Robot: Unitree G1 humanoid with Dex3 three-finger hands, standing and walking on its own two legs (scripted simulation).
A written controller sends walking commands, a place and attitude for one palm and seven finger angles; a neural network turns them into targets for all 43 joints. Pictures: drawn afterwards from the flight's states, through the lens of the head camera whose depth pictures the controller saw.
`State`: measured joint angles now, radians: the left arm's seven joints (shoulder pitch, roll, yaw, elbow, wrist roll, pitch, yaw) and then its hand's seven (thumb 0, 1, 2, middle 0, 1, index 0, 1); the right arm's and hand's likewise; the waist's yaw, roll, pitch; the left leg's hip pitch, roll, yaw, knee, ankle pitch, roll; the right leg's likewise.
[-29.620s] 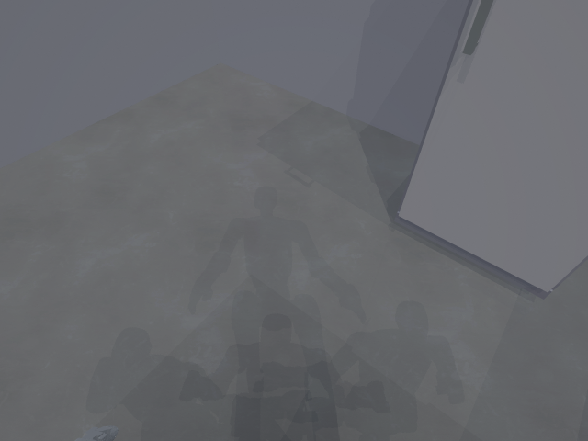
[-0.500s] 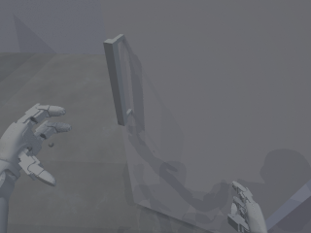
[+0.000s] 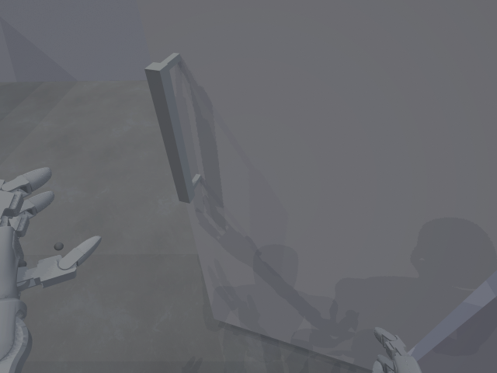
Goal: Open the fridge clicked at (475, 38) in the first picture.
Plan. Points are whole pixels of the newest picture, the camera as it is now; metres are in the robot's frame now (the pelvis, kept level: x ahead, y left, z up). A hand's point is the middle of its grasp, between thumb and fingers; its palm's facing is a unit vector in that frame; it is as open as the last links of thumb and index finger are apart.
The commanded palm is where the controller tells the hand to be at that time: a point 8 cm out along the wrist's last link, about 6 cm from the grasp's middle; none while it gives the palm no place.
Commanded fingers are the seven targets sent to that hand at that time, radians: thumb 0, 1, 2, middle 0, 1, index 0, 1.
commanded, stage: draw the hand back to the body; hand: left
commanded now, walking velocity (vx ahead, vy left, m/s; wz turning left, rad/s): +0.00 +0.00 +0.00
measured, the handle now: (180, 136) +0.42 +0.17 +0.19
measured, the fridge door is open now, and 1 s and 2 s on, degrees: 73 73 73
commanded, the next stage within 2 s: step back with the hand held close in 0.60 s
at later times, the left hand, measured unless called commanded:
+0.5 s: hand (67, 262) +0.19 +0.25 +0.16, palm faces +0.50 -0.78 -0.38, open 7.5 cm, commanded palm +0.14 +0.28 +0.18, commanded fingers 0.00 0.90 0.90 -0.20 -0.30 -0.20 -0.30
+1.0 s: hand (70, 264) +0.19 +0.26 +0.15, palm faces +0.37 -0.82 -0.45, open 7.4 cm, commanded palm +0.13 +0.30 +0.18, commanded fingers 0.00 0.90 0.90 -0.20 -0.30 -0.20 -0.30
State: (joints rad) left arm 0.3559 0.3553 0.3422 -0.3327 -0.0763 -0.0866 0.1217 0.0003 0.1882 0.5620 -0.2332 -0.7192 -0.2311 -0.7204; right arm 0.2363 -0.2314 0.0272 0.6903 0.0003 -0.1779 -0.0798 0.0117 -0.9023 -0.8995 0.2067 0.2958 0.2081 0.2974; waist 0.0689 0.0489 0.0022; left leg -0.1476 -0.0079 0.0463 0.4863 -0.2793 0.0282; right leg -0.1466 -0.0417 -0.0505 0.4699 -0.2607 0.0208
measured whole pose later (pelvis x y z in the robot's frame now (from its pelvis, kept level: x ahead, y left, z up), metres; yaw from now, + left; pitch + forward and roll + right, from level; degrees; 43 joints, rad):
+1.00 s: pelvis -0.01 +0.00 +0.00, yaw -1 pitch +0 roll -1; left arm 0.53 0.39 0.37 -0.47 -0.05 -0.15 0.12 0.02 0.89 0.90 -0.21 -0.30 -0.21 -0.31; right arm 0.18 -0.23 0.01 0.56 0.00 -0.03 -0.09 0.01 -0.90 -0.90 0.21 0.30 0.21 0.30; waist 0.02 0.00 0.03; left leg -0.24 0.00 0.06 0.50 -0.26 0.03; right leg -0.24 -0.03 -0.03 0.47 -0.23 0.02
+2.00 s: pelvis -0.15 +0.04 -0.02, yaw +1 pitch +0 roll -5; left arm 0.49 0.47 0.45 -0.53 -0.03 -0.30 0.14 0.01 0.89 0.90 -0.22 -0.31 -0.22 -0.31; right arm 0.19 -0.23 -0.01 0.59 -0.01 -0.09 -0.09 0.01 -0.90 -0.90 0.21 0.30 0.21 0.30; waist 0.00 -0.01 0.02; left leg -0.49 0.00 0.00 0.59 -0.09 0.07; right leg -0.35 0.06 0.05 0.61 -0.27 0.04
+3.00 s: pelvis -0.34 +0.12 +0.00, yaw -1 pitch -1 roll -3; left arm 0.57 0.45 0.42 -0.54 -0.01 -0.22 0.14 0.02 0.89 0.90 -0.21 -0.30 -0.21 -0.31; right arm 0.32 -0.12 0.04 0.64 -0.03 -0.12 -0.05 0.01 -0.90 -0.90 0.21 0.30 0.21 0.30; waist -0.02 -0.01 -0.05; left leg -0.30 0.12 0.03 0.53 -0.27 -0.01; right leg -0.34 0.02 -0.15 0.74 -0.42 -0.03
